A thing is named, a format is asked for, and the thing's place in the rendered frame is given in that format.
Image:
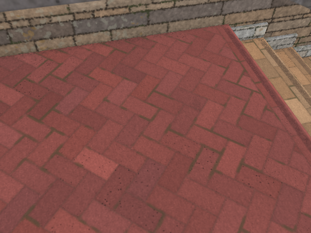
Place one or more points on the stairs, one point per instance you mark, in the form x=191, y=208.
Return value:
x=289, y=73

